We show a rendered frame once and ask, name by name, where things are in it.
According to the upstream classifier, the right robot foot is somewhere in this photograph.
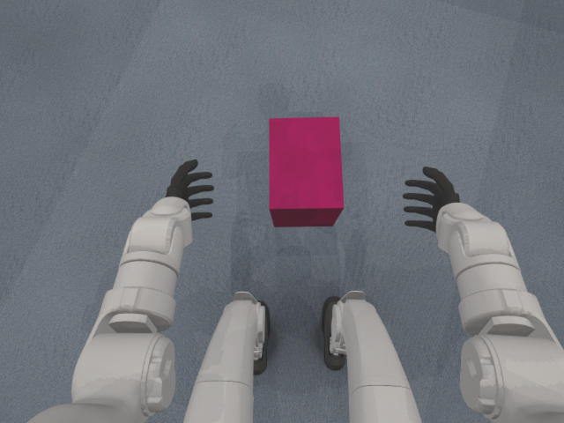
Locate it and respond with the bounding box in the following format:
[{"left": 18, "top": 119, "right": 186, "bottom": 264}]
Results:
[{"left": 322, "top": 296, "right": 345, "bottom": 371}]

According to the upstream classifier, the left robot upper arm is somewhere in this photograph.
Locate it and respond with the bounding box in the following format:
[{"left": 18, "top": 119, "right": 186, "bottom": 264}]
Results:
[{"left": 27, "top": 333, "right": 175, "bottom": 423}]

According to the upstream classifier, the robot right hand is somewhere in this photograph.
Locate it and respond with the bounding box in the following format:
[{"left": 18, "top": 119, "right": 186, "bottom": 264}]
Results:
[{"left": 403, "top": 167, "right": 460, "bottom": 233}]

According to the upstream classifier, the right robot upper arm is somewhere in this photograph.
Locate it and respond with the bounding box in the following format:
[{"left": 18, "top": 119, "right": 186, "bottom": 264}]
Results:
[{"left": 460, "top": 334, "right": 564, "bottom": 423}]

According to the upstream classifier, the robot left forearm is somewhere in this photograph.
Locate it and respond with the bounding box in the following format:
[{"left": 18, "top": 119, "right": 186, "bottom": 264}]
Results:
[{"left": 71, "top": 197, "right": 192, "bottom": 402}]

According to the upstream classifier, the robot left hand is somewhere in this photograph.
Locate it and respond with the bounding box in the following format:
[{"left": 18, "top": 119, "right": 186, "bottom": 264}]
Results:
[{"left": 165, "top": 160, "right": 214, "bottom": 221}]

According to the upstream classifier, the right robot thigh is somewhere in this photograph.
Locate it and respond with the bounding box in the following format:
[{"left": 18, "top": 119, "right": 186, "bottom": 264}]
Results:
[{"left": 332, "top": 300, "right": 422, "bottom": 423}]

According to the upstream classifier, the carton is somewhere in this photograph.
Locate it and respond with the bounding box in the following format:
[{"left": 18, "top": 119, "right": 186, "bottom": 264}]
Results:
[{"left": 270, "top": 117, "right": 344, "bottom": 227}]

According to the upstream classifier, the robot right forearm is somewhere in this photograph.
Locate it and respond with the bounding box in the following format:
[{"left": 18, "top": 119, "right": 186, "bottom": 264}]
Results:
[{"left": 436, "top": 203, "right": 564, "bottom": 352}]

